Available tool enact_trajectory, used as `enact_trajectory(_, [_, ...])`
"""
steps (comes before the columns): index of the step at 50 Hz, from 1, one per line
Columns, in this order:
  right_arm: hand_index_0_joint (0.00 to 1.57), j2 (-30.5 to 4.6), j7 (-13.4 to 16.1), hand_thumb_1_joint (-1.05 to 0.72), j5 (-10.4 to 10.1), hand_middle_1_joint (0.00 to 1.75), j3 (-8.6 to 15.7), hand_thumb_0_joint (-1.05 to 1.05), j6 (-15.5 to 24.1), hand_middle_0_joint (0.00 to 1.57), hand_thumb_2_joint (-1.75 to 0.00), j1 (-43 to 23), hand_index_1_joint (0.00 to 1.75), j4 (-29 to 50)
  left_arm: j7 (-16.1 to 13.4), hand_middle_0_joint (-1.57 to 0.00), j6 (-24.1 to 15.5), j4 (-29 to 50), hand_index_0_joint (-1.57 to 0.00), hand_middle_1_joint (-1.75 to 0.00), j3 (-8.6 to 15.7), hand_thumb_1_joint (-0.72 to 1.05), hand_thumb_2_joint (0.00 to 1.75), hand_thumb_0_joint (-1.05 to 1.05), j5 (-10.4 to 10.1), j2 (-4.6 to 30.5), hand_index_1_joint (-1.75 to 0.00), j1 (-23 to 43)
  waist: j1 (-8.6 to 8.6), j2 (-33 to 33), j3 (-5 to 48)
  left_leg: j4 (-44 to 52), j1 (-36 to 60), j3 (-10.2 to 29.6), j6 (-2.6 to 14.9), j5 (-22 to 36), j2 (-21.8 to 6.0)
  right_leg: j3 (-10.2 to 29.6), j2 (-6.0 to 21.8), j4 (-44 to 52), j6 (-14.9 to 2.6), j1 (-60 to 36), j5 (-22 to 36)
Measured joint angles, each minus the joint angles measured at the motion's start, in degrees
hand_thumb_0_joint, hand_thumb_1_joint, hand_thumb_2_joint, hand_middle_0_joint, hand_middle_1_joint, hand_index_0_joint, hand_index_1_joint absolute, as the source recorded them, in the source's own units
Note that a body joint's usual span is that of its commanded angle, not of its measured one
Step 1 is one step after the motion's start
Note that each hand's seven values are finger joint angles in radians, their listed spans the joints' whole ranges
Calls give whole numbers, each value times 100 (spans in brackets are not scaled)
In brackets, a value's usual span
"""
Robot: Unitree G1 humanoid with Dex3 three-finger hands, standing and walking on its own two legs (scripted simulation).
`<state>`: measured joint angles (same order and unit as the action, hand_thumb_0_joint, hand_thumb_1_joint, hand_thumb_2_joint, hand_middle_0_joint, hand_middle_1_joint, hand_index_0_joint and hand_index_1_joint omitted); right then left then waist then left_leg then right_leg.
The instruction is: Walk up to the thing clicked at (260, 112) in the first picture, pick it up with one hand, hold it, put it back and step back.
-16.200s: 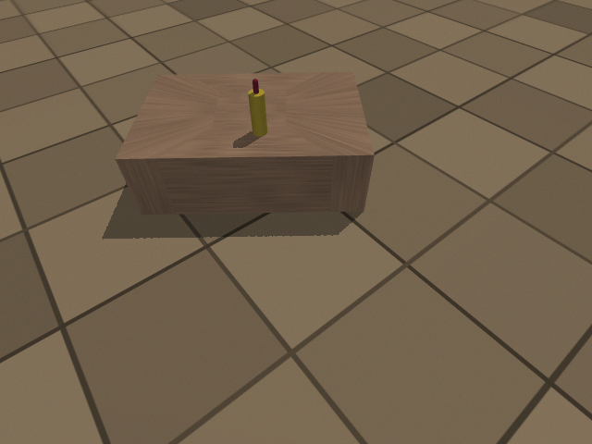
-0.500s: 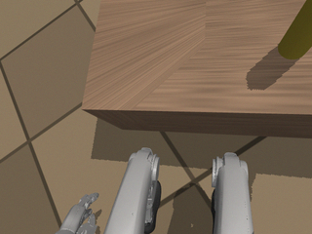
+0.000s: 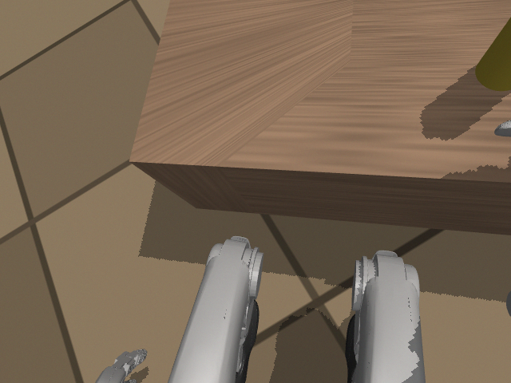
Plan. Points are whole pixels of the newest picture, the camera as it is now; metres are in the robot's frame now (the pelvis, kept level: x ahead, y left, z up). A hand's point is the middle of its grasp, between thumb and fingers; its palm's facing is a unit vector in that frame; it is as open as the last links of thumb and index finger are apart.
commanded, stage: close in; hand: right
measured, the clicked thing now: out of the picture +0.59 -0.31 +0.06
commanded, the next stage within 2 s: rest palm in 0.06 s
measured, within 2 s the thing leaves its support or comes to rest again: leaves its support in 1.34 s
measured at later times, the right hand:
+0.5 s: hand out of the picture +0.52 -0.30 +0.01, palm faces +0.29 +0.96 -0.01, open 16.3 cm
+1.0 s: hand out of the picture +0.54 -0.30 +0.02, palm faces +0.31 +0.95 -0.02, open 11.7 cm
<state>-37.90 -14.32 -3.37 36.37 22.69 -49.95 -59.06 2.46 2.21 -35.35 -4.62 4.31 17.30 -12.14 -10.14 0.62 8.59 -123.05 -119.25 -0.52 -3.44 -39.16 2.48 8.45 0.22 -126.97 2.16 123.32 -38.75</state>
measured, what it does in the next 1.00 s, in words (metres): stands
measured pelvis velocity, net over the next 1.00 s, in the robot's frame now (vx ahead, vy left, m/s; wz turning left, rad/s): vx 0.01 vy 0.00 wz -0.01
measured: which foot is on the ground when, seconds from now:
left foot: down 0.00-1.00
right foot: down 0.00-1.00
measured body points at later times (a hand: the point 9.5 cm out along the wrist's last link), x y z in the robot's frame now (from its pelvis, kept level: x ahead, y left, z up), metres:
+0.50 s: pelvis +0.01 +0.00 +0.00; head +0.23 -0.05 +0.39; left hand +0.11 +0.28 -0.12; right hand +0.50 -0.35 +0.01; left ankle +0.10 +0.14 -0.36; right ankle +0.08 -0.13 -0.36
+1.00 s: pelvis +0.01 +0.00 +0.00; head +0.23 -0.05 +0.38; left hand +0.08 +0.28 -0.11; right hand +0.52 -0.35 +0.02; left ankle +0.10 +0.14 -0.36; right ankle +0.08 -0.13 -0.36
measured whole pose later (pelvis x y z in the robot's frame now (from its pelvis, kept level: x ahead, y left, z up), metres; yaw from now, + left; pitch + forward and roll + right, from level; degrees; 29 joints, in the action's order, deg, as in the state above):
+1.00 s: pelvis +0.01 +0.00 +0.00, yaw +0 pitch +36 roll +6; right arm -38.5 -10.4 -1.5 34.9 23.3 -55.7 -60.8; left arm 2.9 5.8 -34.8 -4.9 5.0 17.4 -11.3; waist -11.2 0.7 6.9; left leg -124.5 -120.5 -0.7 -3.6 -40.5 2.1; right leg 8.7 0.1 -127.9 2.9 124.2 -40.0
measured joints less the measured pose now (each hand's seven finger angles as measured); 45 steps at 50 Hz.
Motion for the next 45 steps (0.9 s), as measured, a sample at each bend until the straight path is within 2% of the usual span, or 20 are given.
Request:
enact_trajectory(16, [7, 303, 214, 30, 42, 3, -130, -1, 207, 9, -4, -110, 2, 46, 40, -21, 148, 50, -21, -30, 123, 89, 91, 0, 46, 51, -31, 183, 70, -10, -35, -45, 4, 23, -26, -151, -51, -25, -22, 29, 55, -37, -121])
enact_trajectory(27, [11, 238, 205, 28, 74, 4, -152, -1, 217, 14, -4, -264, 4, -33, 52, -21, 211, 34, -21, -30, 72, 89, 91, 0, 63, -12, -31, 298, 31, -24, -120, -160, -86, 11, -21, -160, -51, -1, -34, -74, 83, 46, -125])
enact_trajectory(36, [24, 133, 284, 29, 134, 13, -174, -1, 164, 26, -8, -405, 13, -137, 58, -21, 271, 36, -22, -31, 17, 90, 90, 0, 87, -16, -31, 230, -16, -24, -149, -214, -162, 4, -16, -133, -31, 12, -22, -133, 88, 111, -113])
enact_trajectory(45, [47, 9, 370, 23, 166, 32, -146, -1, 86, 49, -21, -525, 32, -169, 45, -21, 325, 28, -21, -31, -18, 90, 90, 0, 85, -5, -31, 134, -74, -13, -181, -182, -142, -7, -21, -129, -26, 21, -11, -120, 83, 99, -120])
